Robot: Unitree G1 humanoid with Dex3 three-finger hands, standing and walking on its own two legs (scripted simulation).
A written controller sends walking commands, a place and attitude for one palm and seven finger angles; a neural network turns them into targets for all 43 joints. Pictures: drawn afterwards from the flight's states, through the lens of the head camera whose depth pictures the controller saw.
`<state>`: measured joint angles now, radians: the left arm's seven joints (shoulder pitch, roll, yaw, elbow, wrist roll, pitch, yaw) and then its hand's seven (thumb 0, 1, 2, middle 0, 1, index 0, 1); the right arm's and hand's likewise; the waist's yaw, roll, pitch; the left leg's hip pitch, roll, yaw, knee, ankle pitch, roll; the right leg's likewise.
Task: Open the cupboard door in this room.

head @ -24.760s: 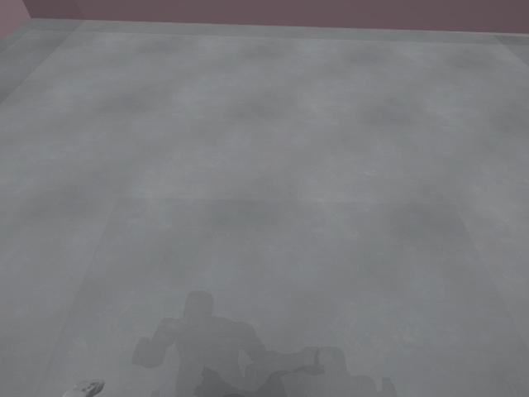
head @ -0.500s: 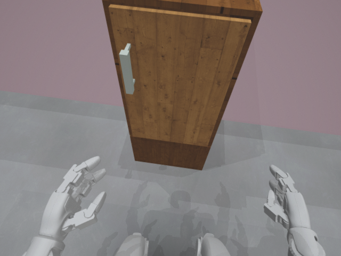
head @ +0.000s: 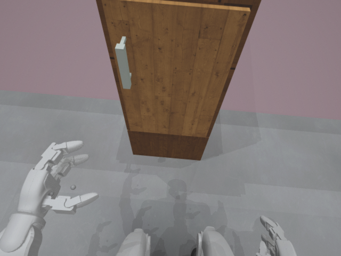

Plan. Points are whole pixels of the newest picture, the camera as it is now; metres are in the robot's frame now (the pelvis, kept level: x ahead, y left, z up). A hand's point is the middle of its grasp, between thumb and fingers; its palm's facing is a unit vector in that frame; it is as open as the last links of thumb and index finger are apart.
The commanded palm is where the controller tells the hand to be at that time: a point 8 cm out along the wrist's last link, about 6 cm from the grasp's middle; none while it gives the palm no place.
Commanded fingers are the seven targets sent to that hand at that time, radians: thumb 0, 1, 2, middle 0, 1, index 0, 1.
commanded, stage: raise the hand with hooked fingers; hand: left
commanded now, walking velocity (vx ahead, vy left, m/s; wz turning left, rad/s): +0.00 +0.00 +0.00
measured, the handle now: (125, 63) +0.63 +0.17 +0.05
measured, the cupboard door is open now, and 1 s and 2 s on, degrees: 0 0 0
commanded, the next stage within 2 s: move the hooked fingers beside the handle in 1.18 s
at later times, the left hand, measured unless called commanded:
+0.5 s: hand (55, 164) +0.29 +0.26 +0.06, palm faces -0.03 -1.00 -0.07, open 13.9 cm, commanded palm +0.27 +0.31 +0.06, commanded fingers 0.00 -0.50 0.30 -0.30 -1.20 -0.30 -1.20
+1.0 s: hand (55, 153) +0.31 +0.26 +0.07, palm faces -0.04 -1.00 -0.06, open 14.0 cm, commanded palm +0.29 +0.31 +0.07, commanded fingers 0.00 -0.50 0.30 -0.30 -1.20 -0.30 -1.20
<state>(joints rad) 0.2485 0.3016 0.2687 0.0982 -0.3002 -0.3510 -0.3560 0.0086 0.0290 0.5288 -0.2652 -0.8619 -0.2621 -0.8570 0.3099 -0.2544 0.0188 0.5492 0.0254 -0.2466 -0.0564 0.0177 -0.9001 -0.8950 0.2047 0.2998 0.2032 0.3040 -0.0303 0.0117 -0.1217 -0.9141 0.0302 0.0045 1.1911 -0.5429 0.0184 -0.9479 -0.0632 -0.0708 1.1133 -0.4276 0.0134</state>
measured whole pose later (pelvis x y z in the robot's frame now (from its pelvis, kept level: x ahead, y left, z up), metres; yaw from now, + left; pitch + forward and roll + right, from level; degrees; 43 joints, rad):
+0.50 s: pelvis +0.02 +0.00 +0.01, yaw +0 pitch +16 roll -3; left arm 0.09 0.39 0.38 0.26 -0.34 -0.32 -0.50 0.00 -0.47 0.32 -0.30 -1.18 -0.30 -1.18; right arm 0.23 -0.26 0.05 0.51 0.02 -0.23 -0.05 0.01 -0.90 -0.90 0.20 0.30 0.20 0.30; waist 0.00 0.01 -0.11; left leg -0.86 0.04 -0.02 1.15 -0.56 0.01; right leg -0.88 -0.05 -0.10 1.06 -0.45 0.01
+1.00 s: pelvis +0.02 -0.01 +0.02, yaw +0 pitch +16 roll -2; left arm 0.01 0.43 0.45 0.39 -0.37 -0.35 -0.56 -0.01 -0.50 0.30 -0.30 -1.20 -0.30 -1.19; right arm 0.29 -0.29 0.03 0.52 0.03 -0.20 -0.05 0.01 -0.90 -0.90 0.20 0.30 0.20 0.30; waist -0.04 0.00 -0.11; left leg -0.84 0.05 0.00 1.11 -0.54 0.00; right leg -0.88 -0.04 -0.08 1.03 -0.43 0.01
